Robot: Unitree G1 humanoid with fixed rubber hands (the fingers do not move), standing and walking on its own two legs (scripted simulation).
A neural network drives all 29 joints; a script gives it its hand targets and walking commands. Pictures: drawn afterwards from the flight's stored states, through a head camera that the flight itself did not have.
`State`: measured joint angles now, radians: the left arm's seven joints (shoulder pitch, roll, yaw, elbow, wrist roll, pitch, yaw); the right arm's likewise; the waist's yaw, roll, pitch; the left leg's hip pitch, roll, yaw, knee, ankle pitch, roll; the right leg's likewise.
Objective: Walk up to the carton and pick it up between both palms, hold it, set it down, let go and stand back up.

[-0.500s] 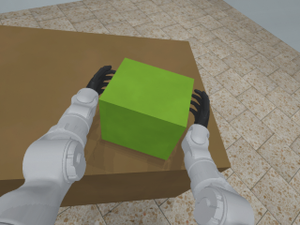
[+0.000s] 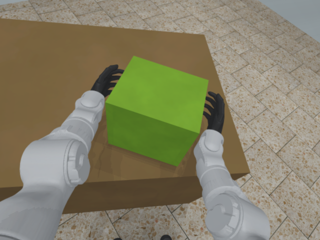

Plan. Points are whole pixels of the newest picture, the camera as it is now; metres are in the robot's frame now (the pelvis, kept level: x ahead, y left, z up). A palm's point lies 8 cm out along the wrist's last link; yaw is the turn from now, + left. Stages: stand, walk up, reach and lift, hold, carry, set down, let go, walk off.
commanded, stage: set down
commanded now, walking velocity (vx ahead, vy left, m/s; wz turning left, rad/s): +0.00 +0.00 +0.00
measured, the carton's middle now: (156, 113) +0.45 -0.03 -0.01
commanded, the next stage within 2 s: none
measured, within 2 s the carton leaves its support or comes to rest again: neither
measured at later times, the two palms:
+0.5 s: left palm (99, 94) +0.48 +0.12 +0.04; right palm (213, 127) +0.38 -0.17 +0.04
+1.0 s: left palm (99, 95) +0.48 +0.12 +0.04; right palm (212, 127) +0.38 -0.17 +0.04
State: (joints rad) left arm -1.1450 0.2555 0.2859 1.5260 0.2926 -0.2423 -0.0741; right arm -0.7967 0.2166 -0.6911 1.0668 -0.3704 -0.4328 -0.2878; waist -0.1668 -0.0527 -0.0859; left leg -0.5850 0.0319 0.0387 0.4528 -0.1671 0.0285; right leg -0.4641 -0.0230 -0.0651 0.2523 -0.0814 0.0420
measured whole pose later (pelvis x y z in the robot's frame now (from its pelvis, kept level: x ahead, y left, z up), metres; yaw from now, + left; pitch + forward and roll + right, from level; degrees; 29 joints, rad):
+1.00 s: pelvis -0.01 +0.00 +0.00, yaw +1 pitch +18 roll -3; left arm -1.15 0.24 0.47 1.49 0.43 -0.28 -0.09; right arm -0.83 0.26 -0.85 1.00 -0.52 -0.43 -0.25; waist -0.18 -0.05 -0.07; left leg -0.65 0.03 0.03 0.49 -0.16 0.03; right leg -0.53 -0.03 -0.08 0.31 -0.09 0.04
